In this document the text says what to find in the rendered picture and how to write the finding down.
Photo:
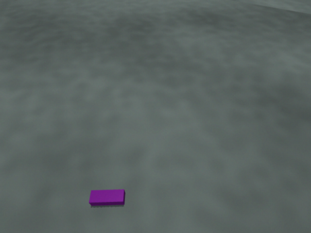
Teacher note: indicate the carton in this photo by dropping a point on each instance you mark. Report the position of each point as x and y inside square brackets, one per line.
[107, 197]

